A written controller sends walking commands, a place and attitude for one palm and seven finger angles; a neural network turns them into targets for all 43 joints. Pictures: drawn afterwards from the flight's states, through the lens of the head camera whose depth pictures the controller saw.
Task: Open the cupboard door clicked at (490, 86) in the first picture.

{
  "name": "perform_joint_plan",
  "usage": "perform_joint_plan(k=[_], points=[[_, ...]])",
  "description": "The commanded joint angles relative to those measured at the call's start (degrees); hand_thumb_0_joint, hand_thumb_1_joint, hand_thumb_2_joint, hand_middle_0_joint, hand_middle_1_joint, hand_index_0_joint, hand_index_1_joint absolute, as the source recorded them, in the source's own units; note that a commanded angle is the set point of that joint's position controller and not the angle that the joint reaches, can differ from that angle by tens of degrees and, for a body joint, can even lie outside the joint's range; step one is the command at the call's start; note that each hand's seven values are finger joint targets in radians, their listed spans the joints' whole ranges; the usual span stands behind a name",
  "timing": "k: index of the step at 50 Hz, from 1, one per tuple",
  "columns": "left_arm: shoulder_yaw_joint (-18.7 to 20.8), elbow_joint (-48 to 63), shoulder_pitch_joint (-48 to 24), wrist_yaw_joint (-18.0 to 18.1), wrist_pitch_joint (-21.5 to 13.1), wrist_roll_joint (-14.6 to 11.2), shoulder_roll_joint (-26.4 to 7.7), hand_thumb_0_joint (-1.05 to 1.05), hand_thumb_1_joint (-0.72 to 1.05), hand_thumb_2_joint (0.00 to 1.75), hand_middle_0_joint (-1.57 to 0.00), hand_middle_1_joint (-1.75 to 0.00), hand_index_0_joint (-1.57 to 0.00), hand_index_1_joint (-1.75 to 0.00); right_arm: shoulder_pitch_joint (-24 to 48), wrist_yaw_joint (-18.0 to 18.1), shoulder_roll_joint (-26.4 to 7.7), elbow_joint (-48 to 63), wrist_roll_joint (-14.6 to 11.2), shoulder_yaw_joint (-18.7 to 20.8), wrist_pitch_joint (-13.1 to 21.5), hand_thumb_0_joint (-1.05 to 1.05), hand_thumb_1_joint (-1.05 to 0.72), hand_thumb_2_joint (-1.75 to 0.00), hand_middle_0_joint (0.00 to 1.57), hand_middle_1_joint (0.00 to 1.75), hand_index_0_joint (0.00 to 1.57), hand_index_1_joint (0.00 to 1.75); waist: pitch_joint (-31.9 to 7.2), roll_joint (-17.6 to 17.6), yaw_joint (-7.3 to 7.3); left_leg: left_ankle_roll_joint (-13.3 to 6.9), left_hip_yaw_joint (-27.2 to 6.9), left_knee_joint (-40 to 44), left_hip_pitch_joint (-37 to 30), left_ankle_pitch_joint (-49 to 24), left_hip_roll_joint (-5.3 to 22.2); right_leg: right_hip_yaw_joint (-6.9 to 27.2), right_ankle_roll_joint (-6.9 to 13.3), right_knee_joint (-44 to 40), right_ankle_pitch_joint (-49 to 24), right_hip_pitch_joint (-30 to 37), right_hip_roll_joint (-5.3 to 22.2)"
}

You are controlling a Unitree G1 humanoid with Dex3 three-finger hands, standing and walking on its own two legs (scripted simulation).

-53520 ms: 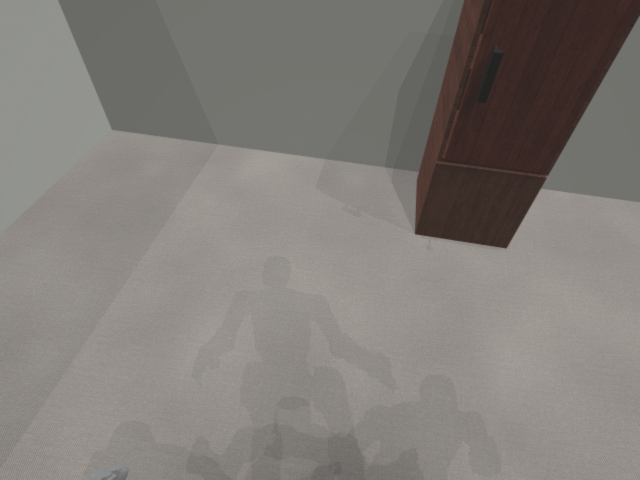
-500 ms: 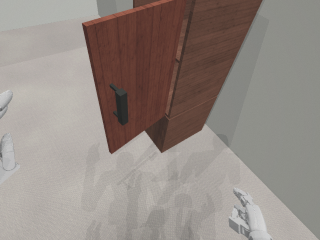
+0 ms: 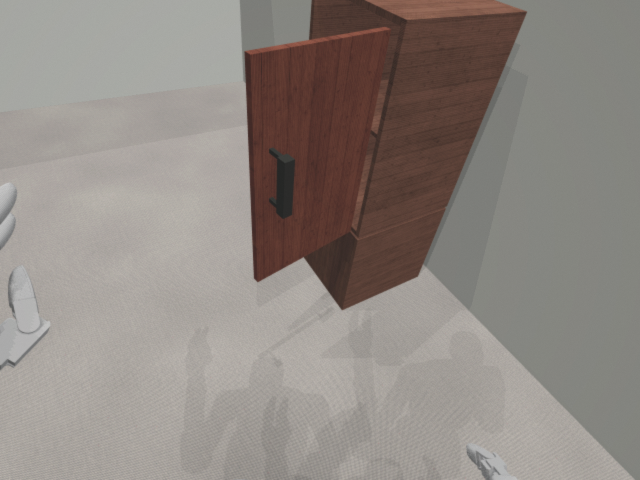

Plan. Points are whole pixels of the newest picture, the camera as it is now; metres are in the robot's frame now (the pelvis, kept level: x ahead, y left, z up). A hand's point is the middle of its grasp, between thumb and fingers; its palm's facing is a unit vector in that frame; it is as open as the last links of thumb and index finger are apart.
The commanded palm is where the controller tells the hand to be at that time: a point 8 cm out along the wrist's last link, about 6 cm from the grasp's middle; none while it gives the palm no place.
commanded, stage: stop stepping back and stand still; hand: left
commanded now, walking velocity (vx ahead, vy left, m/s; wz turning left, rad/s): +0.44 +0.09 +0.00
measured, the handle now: (279, 182) +0.69 +0.16 -0.02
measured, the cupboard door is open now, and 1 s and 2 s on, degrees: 100 100 100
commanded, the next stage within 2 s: let the arm hang, fingers relaxed in 1.40 s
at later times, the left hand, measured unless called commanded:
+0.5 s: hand (61, 356) +0.17 +0.25 +0.16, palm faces +0.43 -0.74 -0.52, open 7.4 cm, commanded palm +0.11 +0.29 +0.17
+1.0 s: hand (50, 332) +0.19 +0.28 +0.15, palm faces +0.42 -0.78 -0.47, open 7.4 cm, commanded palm +0.14 +0.32 +0.17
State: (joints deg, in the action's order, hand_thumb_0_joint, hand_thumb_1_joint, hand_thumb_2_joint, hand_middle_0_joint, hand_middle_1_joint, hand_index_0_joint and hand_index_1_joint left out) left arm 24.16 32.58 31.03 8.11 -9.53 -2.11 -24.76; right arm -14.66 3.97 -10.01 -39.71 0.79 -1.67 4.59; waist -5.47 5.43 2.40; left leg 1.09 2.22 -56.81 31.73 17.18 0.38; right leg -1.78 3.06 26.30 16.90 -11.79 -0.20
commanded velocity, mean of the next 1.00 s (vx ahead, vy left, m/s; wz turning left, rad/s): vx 0.05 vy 0.01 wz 0.00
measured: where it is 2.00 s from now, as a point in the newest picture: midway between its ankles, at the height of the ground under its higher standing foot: outside the picture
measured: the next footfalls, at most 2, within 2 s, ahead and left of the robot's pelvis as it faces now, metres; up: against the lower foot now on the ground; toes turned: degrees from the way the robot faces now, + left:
left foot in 0.12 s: -0.01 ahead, +0.17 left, +0.00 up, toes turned +5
left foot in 0.68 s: +0.04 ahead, +0.12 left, +0.00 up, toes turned +5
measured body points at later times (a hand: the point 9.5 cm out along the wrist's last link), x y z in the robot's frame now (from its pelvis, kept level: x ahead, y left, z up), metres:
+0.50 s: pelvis -0.03 -0.01 -0.01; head -0.03 -0.03 +0.44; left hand +0.14 +0.29 +0.19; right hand +0.11 -0.25 -0.12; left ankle -0.04 +0.12 -0.67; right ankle +0.03 -0.07 -0.74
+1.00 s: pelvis -0.01 +0.02 +0.00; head +0.00 +0.02 +0.45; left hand +0.17 +0.32 +0.18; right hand +0.17 -0.21 -0.08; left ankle +0.00 +0.11 -0.74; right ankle +0.03 -0.07 -0.74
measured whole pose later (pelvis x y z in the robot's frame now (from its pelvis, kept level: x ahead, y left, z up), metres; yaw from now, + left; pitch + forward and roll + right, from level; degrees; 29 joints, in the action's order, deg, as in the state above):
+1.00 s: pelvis -0.01 +0.02 +0.00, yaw -1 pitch -1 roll +0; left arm 22.3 24.7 30.7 8.4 -9.9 -1.8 -21.7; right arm -10.4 4.1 -11.5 -34.0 -0.3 -1.3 5.9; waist 1.2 -1.0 0.7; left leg -1.7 5.8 -27.2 12.6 13.9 0.9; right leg -6.1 2.4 25.0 10.2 -14.2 -0.5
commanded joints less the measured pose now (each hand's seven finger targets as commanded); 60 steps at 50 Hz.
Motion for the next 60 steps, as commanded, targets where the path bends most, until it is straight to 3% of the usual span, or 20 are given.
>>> perform_joint_plan(k=[1,4,6,7,8,9,11,13,15,16,17,18,21,24,26,32,35,42,47,60], points=[[3.0,-0.1,-8.9,1.1,-3.2,1.4,-7.5,0.00,0.90,0.90,-0.20,-0.30,-0.20,-0.30,8.5,2.9,-7.2,9.8,-0.4,3.0,4.8,0.00,-0.90,-0.90,0.20,0.30,0.20,0.30,8.6,-3.0,-2.76,-2.6,1.8,15.5,-11.0,6.7,3.2,12.7,5.8,-13.7,24.9,-15.9,14.6],[3.3,0.1,-8.4,1.9,-3.7,0.9,-7.2,0.00,0.90,0.90,-0.20,-0.30,-0.20,-0.30,5.2,4.1,-8.0,10.3,-0.3,2.8,6.6,0.00,-0.90,-0.90,0.20,0.30,0.20,0.30,4.6,-5.4,-3.48,-3.7,3.5,35.3,-20.4,6.8,1.5,7.8,2.7,-3.0,15.2,-8.4,9.0],[4.6,7.2,-11.0,2.2,-5.3,0.9,-8.3,0.00,0.90,0.90,-0.20,-0.30,-0.20,-0.30,4.3,3.5,-10.0,12.2,-0.4,3.4,6.8,0.00,-0.90,-0.90,0.20,0.30,0.20,0.30,2.9,-23.3,-4.28,-10.1,-21.3,42.0,-30.7,8.6,17.0,-1.0,-2.4,19.9,10.2,-21.6,0.0],[6.1,8.7,-11.3,2.3,-5.9,1.3,-10.3,0.00,0.90,0.90,-0.20,-0.30,-0.20,-0.30,4.4,2.9,-9.2,12.5,-0.4,3.5,7.1,0.00,-0.90,-0.90,0.20,0.30,0.20,0.30,4.4,-19.5,-4.52,-13.1,-26.2,43.6,-31.5,2.1,21.8,-2.5,-3.5,27.5,13.4,-27.4,0.0],[8.0,7.7,-9.6,1.8,-6.4,1.3,-11.7,0.00,0.90,0.90,-0.20,-0.30,-0.20,-0.30,4.9,2.4,-9.5,11.6,-0.4,4.1,7.3,0.00,-0.90,-0.90,0.20,0.30,0.20,0.30,5.0,-14.4,-4.26,-13.8,-25.2,43.7,-30.0,-3.1,22.2,-0.6,-3.7,30.1,11.8,-28.5,1.4],[10.3,9.6,-8.7,1.3,-6.3,1.3,-15.4,0.00,0.90,0.90,-0.20,-0.30,-0.20,-0.30,4.7,2.1,-8.9,9.8,0.2,3.9,7.9,0.00,-0.90,-0.90,0.20,0.30,0.20,0.30,3.8,-15.9,-4.27,-14.5,-23.7,42.5,-28.4,-4.8,21.7,0.8,-3.7,32.3,11.4,-27.3,2.9],[7.0,10.5,-5.3,1.0,-5.5,1.5,-10.0,0.00,0.90,0.90,-0.20,-0.30,-0.20,-0.30,5.4,0.9,-8.2,10.3,-0.3,3.6,8.6,0.00,-0.90,-0.90,0.20,0.30,0.20,0.30,6.3,-17.2,-3.43,-12.6,-13.6,41.2,-20.1,-7.8,18.4,-0.6,-3.7,25.4,6.7,-18.8,3.9],[6.1,9.7,-3.0,1.2,-5.1,1.3,-9.0,0.00,0.90,0.90,-0.20,-0.30,-0.20,-0.30,5.9,0.7,-9.0,10.5,-0.5,3.5,8.7,0.00,-0.90,-0.90,0.20,0.30,0.20,0.30,6.5,-21.5,-2.93,-9.5,-5.1,40.3,-11.5,1.3,14.8,-4.7,-3.9,17.1,3.1,-6.2,2.0],[7.5,7.0,-1.7,1.7,-4.8,1.5,-10.2,0.00,0.90,0.90,-0.20,-0.30,-0.20,-0.30,6.8,1.0,-9.3,10.9,-0.1,3.7,7.8,0.00,-0.90,-0.90,0.20,0.30,0.20,0.30,5.4,-17.4,-1.87,-7.4,-1.9,34.1,-2.5,13.8,12.2,-6.4,-3.5,10.0,2.5,7.3,0.2],[8.2,4.5,-0.6,1.9,-4.5,1.7,-10.4,0.00,0.90,0.90,-0.20,-0.30,-0.20,-0.30,6.8,1.1,-8.6,11.0,-0.2,3.9,7.1,0.00,-0.90,-0.90,0.20,0.30,0.20,0.30,4.5,-9.6,-1.17,-5.6,0.8,23.4,1.7,16.2,8.5,-0.9,-1.8,4.5,6.6,11.6,1.8],[8.8,4.2,-2.1,2.1,-4.0,2.1,-11.8,0.00,0.90,0.90,-0.20,-0.30,-0.20,-0.30,7.4,1.1,-8.0,11.7,-0.5,4.5,6.3,0.00,-0.90,-0.90,0.20,0.30,0.20,0.30,4.5,6.6,-0.90,-3.2,4.8,4.5,7.5,17.0,1.1,20.6,3.5,-7.4,18.3,9.8,12.4],[9.8,3.7,-4.3,1.9,-4.0,1.5,-12.6,0.00,0.90,0.90,-0.20,-0.30,-0.20,-0.30,8.5,1.2,-8.6,12.1,-0.6,4.9,6.2,0.00,-0.90,-0.90,0.20,0.30,0.20,0.30,3.8,11.9,-1.16,-2.7,-0.8,-10.0,7.6,15.7,-0.4,36.7,7.0,-17.0,23.4,2.9,22.4],[11.1,-0.7,-5.3,0.6,-6.2,1.1,-12.0,0.00,0.90,0.90,-0.20,-0.30,-0.20,-0.30,5.6,0.5,-8.1,8.9,-0.1,4.4,5.0,0.00,-0.90,-0.90,0.20,0.30,0.20,0.30,4.4,-0.8,-3.88,-1.0,-3.2,-15.5,2.6,3.3,2.9,26.7,6.1,-17.2,24.7,-7.0,19.0],[8.8,0.5,-4.7,-0.2,-7.3,0.6,-9.9,0.00,0.90,0.90,-0.20,-0.30,-0.20,-0.30,7.1,0.6,-7.3,9.7,-0.6,4.0,4.1,0.00,-0.90,-0.90,0.20,0.30,0.20,0.30,3.2,-0.2,-3.78,-0.6,-0.5,-4.8,-3.6,-1.7,3.2,12.9,3.4,-16.3,13.7,-8.9,15.9],[7.4,1.1,-3.5,0.2,-7.7,0.8,-9.1,0.00,0.90,0.90,-0.20,-0.30,-0.20,-0.30,6.7,1.0,-7.8,10.1,-0.5,4.2,4.9,0.00,-0.90,-0.90,0.20,0.30,0.20,0.30,2.4,1.5,-3.33,-1.4,1.5,5.7,-7.8,0.0,2.4,10.1,2.7,-16.5,11.3,-7.2,15.5],[6.9,6.7,-1.1,2.3,-7.1,1.1,-8.8,0.00,0.90,0.90,-0.20,-0.30,-0.20,-0.30,5.1,1.4,-8.4,11.8,0.1,4.2,6.1,0.00,-0.90,-0.90,0.20,0.30,0.20,0.30,1.0,-5.5,-2.52,-3.5,0.9,33.1,-19.9,-1.9,1.1,9.4,0.3,-10.9,4.4,-0.6,12.7],[7.3,8.2,-2.5,2.7,-6.8,1.1,-9.1,0.00,0.90,0.90,-0.20,-0.30,-0.20,-0.30,6.7,1.3,-10.1,13.4,-0.7,4.6,5.3,0.00,-0.90,-0.90,0.20,0.30,0.20,0.30,2.1,-13.6,-1.49,-5.8,-9.4,37.1,-17.8,-9.3,9.6,5.4,-3.1,-1.9,-6.9,1.3,5.8],[5.8,3.0,-2.1,1.7,-5.0,0.5,-7.4,0.00,0.90,0.90,-0.20,-0.30,-0.20,-0.30,6.7,1.2,-9.2,13.3,-1.2,4.0,4.8,0.00,-0.90,-0.90,0.20,0.30,0.20,0.30,0.4,-8.5,-2.53,-2.4,-4.1,34.2,-15.8,-13.4,6.2,5.1,-2.5,-2.6,-17.9,5.4,5.3],[4.9,3.8,-2.4,1.4,-3.8,0.3,-7.2,0.00,0.90,0.90,-0.20,-0.30,-0.20,-0.30,7.4,0.8,-9.3,13.8,-1.0,3.6,4.3,0.00,-0.90,-0.90,0.20,0.30,0.20,0.30,0.6,-6.4,-2.46,-2.4,-4.1,35.4,-16.3,-7.6,5.2,5.5,-2.4,-5.3,-11.4,4.0,5.3],[5.6,6.0,-2.5,1.6,-3.6,0.4,-7.7,0.00,0.90,0.90,-0.20,-0.30,-0.20,-0.30,8.0,1.3,-8.9,14.5,-0.6,3.1,3.9,0.00,-0.90,-0.90,0.20,0.30,0.20,0.30,1.4,-10.5,-2.25,-1.9,-5.5,39.6,-14.7,-7.4,6.1,2.4,-2.7,-3.2,-11.8,6.1,3.4]])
